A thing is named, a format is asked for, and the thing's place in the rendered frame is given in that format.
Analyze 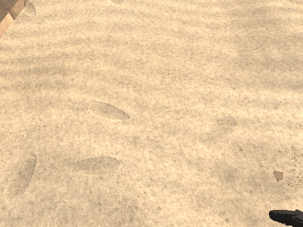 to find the robot right hand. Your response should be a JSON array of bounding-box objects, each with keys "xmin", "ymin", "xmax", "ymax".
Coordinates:
[{"xmin": 269, "ymin": 209, "xmax": 303, "ymax": 227}]

